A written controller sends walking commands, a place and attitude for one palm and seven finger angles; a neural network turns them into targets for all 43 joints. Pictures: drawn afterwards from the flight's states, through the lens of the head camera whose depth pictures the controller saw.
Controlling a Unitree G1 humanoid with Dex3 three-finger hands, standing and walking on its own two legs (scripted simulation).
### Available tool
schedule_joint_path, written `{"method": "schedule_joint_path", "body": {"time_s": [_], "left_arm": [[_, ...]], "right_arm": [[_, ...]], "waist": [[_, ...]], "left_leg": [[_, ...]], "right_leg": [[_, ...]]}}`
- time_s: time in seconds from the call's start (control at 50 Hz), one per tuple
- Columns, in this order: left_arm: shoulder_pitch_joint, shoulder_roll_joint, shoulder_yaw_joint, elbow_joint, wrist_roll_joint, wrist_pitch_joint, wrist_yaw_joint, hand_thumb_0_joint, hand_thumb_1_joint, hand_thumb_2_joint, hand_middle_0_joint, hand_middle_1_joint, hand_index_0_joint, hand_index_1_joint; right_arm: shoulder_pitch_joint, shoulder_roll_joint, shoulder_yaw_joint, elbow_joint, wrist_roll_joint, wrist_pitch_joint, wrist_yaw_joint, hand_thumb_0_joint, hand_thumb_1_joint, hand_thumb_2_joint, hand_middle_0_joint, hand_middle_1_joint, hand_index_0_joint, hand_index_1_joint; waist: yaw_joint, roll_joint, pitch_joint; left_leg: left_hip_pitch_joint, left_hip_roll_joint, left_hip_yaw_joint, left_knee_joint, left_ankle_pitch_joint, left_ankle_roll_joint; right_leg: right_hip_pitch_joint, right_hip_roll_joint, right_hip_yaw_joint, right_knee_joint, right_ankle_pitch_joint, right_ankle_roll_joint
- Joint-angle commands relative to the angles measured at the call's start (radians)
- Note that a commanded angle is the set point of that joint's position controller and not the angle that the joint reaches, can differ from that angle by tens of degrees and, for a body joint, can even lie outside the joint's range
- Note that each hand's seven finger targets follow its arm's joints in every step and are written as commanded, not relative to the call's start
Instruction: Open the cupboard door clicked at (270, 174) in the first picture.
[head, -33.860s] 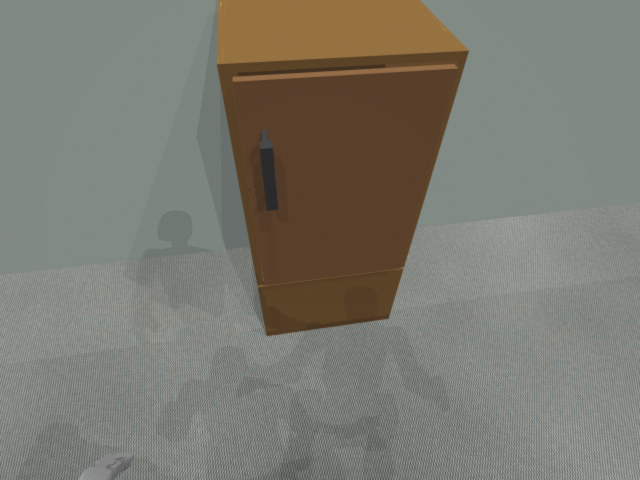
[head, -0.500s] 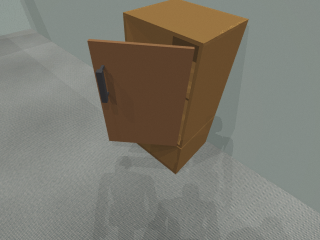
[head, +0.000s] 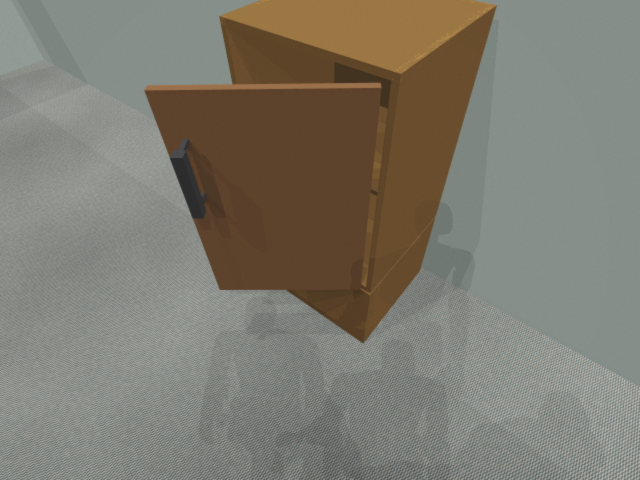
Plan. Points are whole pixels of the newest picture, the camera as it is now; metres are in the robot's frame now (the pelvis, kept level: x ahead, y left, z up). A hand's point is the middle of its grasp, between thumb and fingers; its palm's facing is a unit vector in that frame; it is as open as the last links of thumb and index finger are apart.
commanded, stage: shuffle to correct the standing spot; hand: left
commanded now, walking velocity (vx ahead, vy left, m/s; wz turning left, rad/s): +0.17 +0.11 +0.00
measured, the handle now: (192, 179) +0.64 +0.28 -0.01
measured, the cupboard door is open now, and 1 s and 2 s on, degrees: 38 38 38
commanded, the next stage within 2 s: come to a stop and stand still in 0.26 s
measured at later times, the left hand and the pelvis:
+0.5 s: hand out of the picture +0.04 +0.23 -0.19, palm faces +0.11 -0.98 -0.17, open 7.4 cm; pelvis +0.11 +0.06 -0.01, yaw +1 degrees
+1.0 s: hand out of the picture +0.14 +0.22 -0.18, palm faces +0.06 -0.98 -0.20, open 7.2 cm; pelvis +0.10 +0.04 +0.00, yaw +1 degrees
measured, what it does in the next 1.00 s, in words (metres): walks ahead: left foot, then right foot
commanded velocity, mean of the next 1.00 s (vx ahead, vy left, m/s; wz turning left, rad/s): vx -0.01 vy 0.00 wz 0.00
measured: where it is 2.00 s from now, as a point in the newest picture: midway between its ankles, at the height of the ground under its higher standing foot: outside the picture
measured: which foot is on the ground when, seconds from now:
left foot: down 0.00-0.02, up 0.04-0.38, down 0.40-0.76, up 0.78-0.94, down 0.96-1.00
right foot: down 0.00-0.40, up 0.42-0.70, down 0.72-1.00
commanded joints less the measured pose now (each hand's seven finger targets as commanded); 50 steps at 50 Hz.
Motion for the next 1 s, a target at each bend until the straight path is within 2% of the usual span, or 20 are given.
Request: {"method": "schedule_joint_path", "body": {"time_s": [0.0, 0.02, 0.1, 0.14, 0.28, 0.32, 0.34, 0.36, 0.38, 0.42, 0.44, 0.48, 0.64, 0.68, 0.72, 0.76, 0.82, 0.88, 0.94, 0.98], "left_arm": [[0.298, 0.181, 0.037, 0.029, -0.002, -0.031, 0.013, 0.0, 0.9, 0.9, -0.2, -0.3, -0.2, -0.3], [0.302, 0.178, 0.041, 0.029, -0.009, -0.033, 0.021, 0.0, 0.9, 0.9, -0.2, -0.3, -0.2, -0.3], [0.158, 0.082, 0.011, 0.003, -0.01, -0.055, 0.021, 0.0, 0.9, 0.9, -0.2, -0.3, -0.2, -0.3], [0.139, 0.098, 0.013, 0.0, -0.007, -0.061, 0.02, 0.0, 0.9, 0.9, -0.2, -0.3, -0.2, -0.3], [0.173, 0.169, 0.034, 0.029, 0.0, -0.044, 0.007, 0.0, 0.9, 0.9, -0.2, -0.3, -0.2, -0.3], [0.168, 0.153, 0.033, 0.031, 0.002, -0.031, 0.009, 0.0, 0.9, 0.9, -0.2, -0.3, -0.2, -0.3], [0.176, 0.132, 0.026, 0.034, -0.001, -0.023, 0.007, 0.0, 0.9, 0.9, -0.2, -0.3, -0.2, -0.3], [0.207, 0.082, 0.018, 0.026, -0.013, -0.015, 0.004, 0.0, 0.9, 0.9, -0.2, -0.3, -0.2, -0.3], [0.204, 0.034, -0.001, 0.007, -0.014, -0.008, 0.007, 0.0, 0.9, 0.9, -0.2, -0.3, -0.2, -0.3], [0.171, 0.014, -0.013, -0.014, -0.01, 0.002, 0.018, 0.0, 0.9, 0.9, -0.2, -0.3, -0.2, -0.3], [0.174, -0.004, -0.017, 0.023, -0.01, 0.006, 0.022, 0.0, 0.9, 0.9, -0.2, -0.3, -0.2, -0.3], [0.2, 0.007, -0.021, 0.049, -0.015, 0.022, 0.017, 0.0, 0.9, 0.9, -0.2, -0.3, -0.2, -0.3], [0.158, 0.031, -0.003, -0.003, -0.006, 0.049, 0.011, 0.0, 0.9, 0.9, -0.2, -0.3, -0.2, -0.3], [0.172, 0.049, 0.002, -0.016, -0.003, 0.042, 0.012, 0.0, 0.9, 0.9, -0.2, -0.3, -0.2, -0.3], [0.114, 0.124, 0.006, -0.04, 0.005, 0.027, 0.018, 0.0, 0.9, 0.9, -0.2, -0.3, -0.2, -0.3], [0.046, 0.129, 0.006, -0.063, -0.004, 0.015, 0.022, 0.0, 0.9, 0.9, -0.2, -0.3, -0.2, -0.3], [-0.002, 0.109, 0.0, -0.069, -0.006, 0.012, 0.024, 0.0, 0.9, 0.9, -0.2, -0.3, -0.2, -0.3], [0.022, 0.117, 0.0, -0.05, -0.011, 0.008, 0.021, 0.0, 0.9, 0.9, -0.2, -0.3, -0.2, -0.3], [0.043, 0.081, -0.011, -0.026, -0.026, 0.006, 0.016, 0.0, 0.9, 0.9, -0.2, -0.3, -0.2, -0.3], [0.049, 0.073, -0.017, -0.002, -0.029, 0.003, 0.016, 0.0, 0.9, 0.9, -0.2, -0.3, -0.2, -0.3]], "right_arm": [[-0.006, -0.088, -0.032, -0.088, 0.005, -0.013, 0.009, 0.0, -0.9, -0.9, 0.2, 0.3, 0.2, 0.3], [-0.041, -0.137, -0.046, -0.096, -0.01, -0.006, 0.013, 0.0, -0.9, -0.9, 0.2, 0.3, 0.2, 0.3], [-0.061, -0.079, -0.04, -0.072, -0.006, 0.02, 0.035, 0.0, -0.9, -0.9, 0.2, 0.3, 0.2, 0.3], [-0.074, -0.063, -0.038, -0.082, 0.0, 0.028, 0.041, 0.0, -0.9, -0.9, 0.2, 0.3, 0.2, 0.3], [-0.176, -0.082, -0.035, -0.135, 0.005, 0.015, 0.047, 0.0, -0.9, -0.9, 0.2, 0.3, 0.2, 0.3], [-0.1, -0.104, -0.037, -0.112, 0.003, 0.004, 0.039, 0.0, -0.9, -0.9, 0.2, 0.3, 0.2, 0.3], [-0.019, -0.153, -0.045, -0.091, -0.001, -0.002, 0.028, 0.0, -0.9, -0.9, 0.2, 0.3, 0.2, 0.3], [0.056, -0.249, -0.066, -0.084, -0.012, -0.009, 0.015, 0.0, -0.9, -0.9, 0.2, 0.3, 0.2, 0.3], [0.096, -0.293, -0.07, -0.079, -0.004, 0.002, 0.002, 0.0, -0.9, -0.9, 0.2, 0.3, 0.2, 0.3], [-0.028, -0.244, -0.054, -0.122, -0.006, 0.013, -0.008, 0.0, -0.9, -0.9, 0.2, 0.3, 0.2, 0.3], [-0.112, -0.195, -0.037, -0.119, -0.004, 0.004, -0.013, 0.0, -0.9, -0.9, 0.2, 0.3, 0.2, 0.3], [-0.188, -0.154, -0.022, -0.126, 0.001, 0.004, -0.017, 0.0, -0.9, -0.9, 0.2, 0.3, 0.2, 0.3], [-0.179, -0.211, -0.071, -0.118, -0.004, 0.039, -0.03, 0.0, -0.9, -0.9, 0.2, 0.3, 0.2, 0.3], [-0.191, -0.195, -0.073, -0.124, 0.002, 0.045, -0.024, 0.0, -0.9, -0.9, 0.2, 0.3, 0.2, 0.3], [-0.173, -0.096, -0.054, -0.132, 0.012, 0.055, -0.014, 0.0, -0.9, -0.9, 0.2, 0.3, 0.2, 0.3], [-0.191, -0.079, -0.051, -0.123, 0.006, 0.071, -0.009, 0.0, -0.9, -0.9, 0.2, 0.3, 0.2, 0.3], [-0.154, -0.068, -0.045, -0.086, 0.006, 0.072, -0.006, 0.0, -0.9, -0.9, 0.2, 0.3, 0.2, 0.3], [-0.13, -0.061, -0.033, -0.065, 0.008, 0.06, -0.008, 0.0, -0.9, -0.9, 0.2, 0.3, 0.2, 0.3], [-0.092, -0.089, -0.025, -0.026, 0.005, 0.029, -0.019, 0.0, -0.9, -0.9, 0.2, 0.3, 0.2, 0.3], [-0.119, -0.105, -0.018, -0.015, 0.003, 0.025, -0.026, 0.0, -0.9, -0.9, 0.2, 0.3, 0.2, 0.3]], "waist": [[0.126, -0.33, 0.006], [0.116, -0.177, 0.037], [0.033, -0.117, 0.138], [0.018, -0.123, 0.138], [0.055, -0.137, 0.086], [0.02, -0.13, 0.058], [-0.01, -0.037, -0.005], [-0.026, 0.187, -0.086], [-0.031, 0.309, -0.132], [0.008, 0.101, -0.009], [0.037, 0.179, -0.015], [0.059, 0.165, 0.015], [0.04, 0.065, -0.043], [0.056, 0.022, -0.035], [0.025, -0.203, -0.013], [0.024, -0.225, -0.002], [0.007, -0.137, 0.014], [0.018, -0.103, 0.001], [0.034, 0.072, -0.005], [0.051, 0.085, -0.029]], "left_leg": [[-0.526, 0.032, -0.005, 0.351, -0.329, -0.03], [-0.541, 0.072, -0.069, 0.51, -0.308, -0.036], [-0.445, 0.129, -0.092, 0.597, -0.059, -0.058], [-0.387, 0.131, -0.068, 0.518, -0.007, -0.073], [-0.176, 0.089, 0.002, 0.194, 0.04, -0.075], [-0.016, 0.078, 0.014, 0.056, 0.084, -0.068], [0.117, 0.095, 0.0, 0.002, 0.121, -0.059], [0.27, 0.294, -0.228, -0.016, 0.307, 0.015], [0.283, 0.441, -0.416, -0.109, 0.45, 0.115], [0.039, 0.463, -0.376, -0.14, 0.412, 0.169], [-0.037, 0.415, -0.318, -0.159, 0.425, 0.14], [-0.119, 0.359, -0.21, -0.172, 0.429, 0.107], [-0.063, 0.383, -0.221, -0.095, 0.376, 0.113], [-0.124, 0.315, -0.175, -0.019, 0.24, 0.053], [-0.168, 0.131, -0.036, 0.119, -0.06, -0.048], [-0.14, 0.098, -0.069, 0.285, -0.193, -0.066], [-0.135, 0.092, -0.08, 0.361, -0.164, -0.073], [-0.067, 0.095, -0.07, 0.129, -0.111, -0.082], [0.051, 0.18, -0.161, -0.069, 0.225, -0.049], [0.021, 0.212, -0.171, -0.055, 0.299, -0.033]], "right_leg": [[0.488, -0.421, 0.549, -0.344, -0.039, -0.168], [0.415, -0.456, 0.546, -0.367, 0.007, -0.213], [0.172, -0.286, 0.215, -0.37, 0.276, -0.138], [0.123, -0.257, 0.127, -0.372, 0.375, -0.122], [0.113, -0.243, 0.089, -0.278, 0.339, -0.089], [0.077, -0.201, 0.06, -0.152, 0.305, -0.056], [0.052, -0.159, 0.031, 0.005, 0.283, -0.04], [-0.096, -0.045, -0.059, 0.225, -0.01, 0.005], [-0.196, 0.023, -0.029, 0.449, -0.34, 0.023], [-0.174, -0.035, 0.054, 0.532, -0.278, 0.009], [-0.121, -0.053, 0.081, 0.499, -0.212, 0.022], [-0.028, -0.055, 0.078, 0.399, -0.129, 0.04], [0.031, 0.0, 0.044, 0.108, -0.044, 0.04], [0.105, -0.009, 0.071, -0.066, 0.113, 0.035], [0.069, -0.181, 0.265, -0.21, 0.263, -0.038], [-0.024, -0.231, 0.286, -0.268, 0.265, -0.119], [-0.004, -0.185, 0.211, -0.255, 0.305, -0.132], [0.06, -0.164, 0.197, -0.202, 0.332, -0.122], [0.061, -0.072, 0.14, -0.135, 0.318, -0.029], [0.138, -0.052, 0.125, -0.152, 0.318, 0.003]]}}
